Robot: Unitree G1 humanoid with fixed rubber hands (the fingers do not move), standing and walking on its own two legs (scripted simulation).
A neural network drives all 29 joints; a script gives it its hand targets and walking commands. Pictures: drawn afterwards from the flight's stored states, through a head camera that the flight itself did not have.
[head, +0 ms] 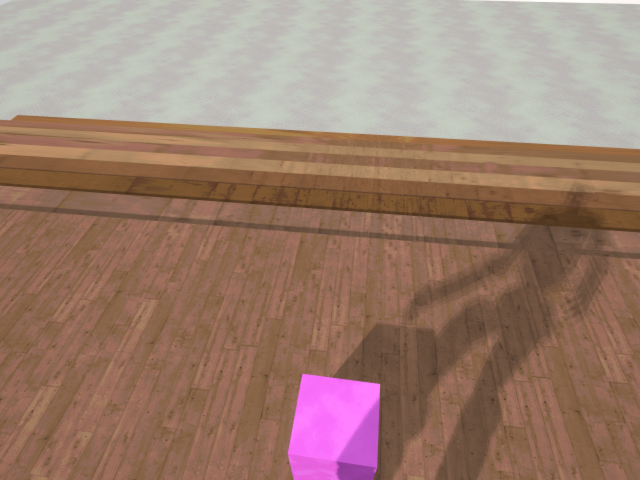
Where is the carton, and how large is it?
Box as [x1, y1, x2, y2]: [288, 374, 379, 479]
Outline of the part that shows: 302,374 288,450 288,456 293,478 372,479 376,469 379,384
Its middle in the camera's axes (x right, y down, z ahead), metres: +0.04 +0.53 +1.06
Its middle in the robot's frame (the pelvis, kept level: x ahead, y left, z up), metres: +0.41 -0.02 -0.66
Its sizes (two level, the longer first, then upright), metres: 0.210 0.200 0.250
